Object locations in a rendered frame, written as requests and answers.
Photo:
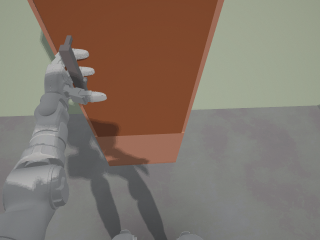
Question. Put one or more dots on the robot left shin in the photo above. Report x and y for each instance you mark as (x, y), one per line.
(124, 232)

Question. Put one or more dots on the robot left upper arm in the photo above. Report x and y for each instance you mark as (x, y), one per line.
(31, 197)

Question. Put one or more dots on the robot right shin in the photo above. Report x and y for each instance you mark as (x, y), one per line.
(185, 233)

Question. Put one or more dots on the handle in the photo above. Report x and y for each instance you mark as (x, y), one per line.
(71, 64)

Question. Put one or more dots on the cupboard door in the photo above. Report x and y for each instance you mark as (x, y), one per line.
(146, 55)

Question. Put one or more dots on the robot left forearm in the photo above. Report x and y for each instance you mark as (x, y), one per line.
(49, 139)

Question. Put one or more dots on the robot left hand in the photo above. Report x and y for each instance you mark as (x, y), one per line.
(56, 79)

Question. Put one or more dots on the robot shin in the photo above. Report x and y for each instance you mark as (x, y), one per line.
(124, 232)
(185, 233)

